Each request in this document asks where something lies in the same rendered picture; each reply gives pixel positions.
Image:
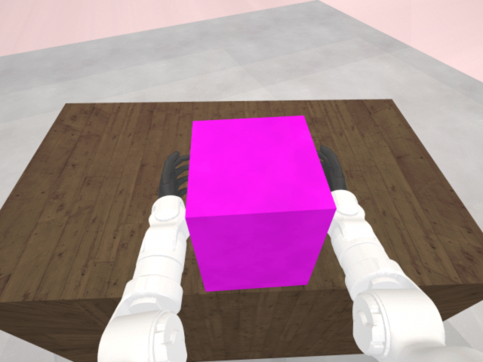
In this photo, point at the robot right hand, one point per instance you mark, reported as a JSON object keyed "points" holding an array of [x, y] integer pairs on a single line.
{"points": [[332, 169]]}

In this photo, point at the pedestal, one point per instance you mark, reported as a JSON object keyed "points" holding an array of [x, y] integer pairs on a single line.
{"points": [[72, 228]]}

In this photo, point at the robot left upper arm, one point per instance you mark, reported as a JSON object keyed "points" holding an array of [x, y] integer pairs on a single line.
{"points": [[150, 336]]}

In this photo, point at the robot right upper arm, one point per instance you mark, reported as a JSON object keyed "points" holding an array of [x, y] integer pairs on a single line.
{"points": [[403, 325]]}

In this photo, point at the robot right forearm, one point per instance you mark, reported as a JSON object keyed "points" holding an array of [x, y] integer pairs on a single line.
{"points": [[359, 252]]}

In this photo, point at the robot left hand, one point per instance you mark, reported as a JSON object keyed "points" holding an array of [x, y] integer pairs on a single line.
{"points": [[169, 184]]}

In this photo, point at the robot left forearm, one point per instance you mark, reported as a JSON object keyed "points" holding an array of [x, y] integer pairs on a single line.
{"points": [[157, 277]]}

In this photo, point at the carton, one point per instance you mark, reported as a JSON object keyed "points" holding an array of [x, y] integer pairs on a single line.
{"points": [[258, 205]]}

